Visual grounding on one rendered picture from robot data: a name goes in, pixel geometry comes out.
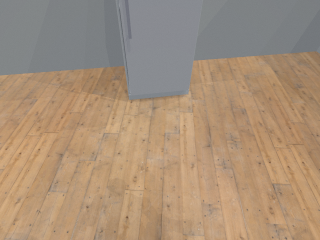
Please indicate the fridge door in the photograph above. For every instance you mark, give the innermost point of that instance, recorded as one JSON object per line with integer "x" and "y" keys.
{"x": 160, "y": 54}

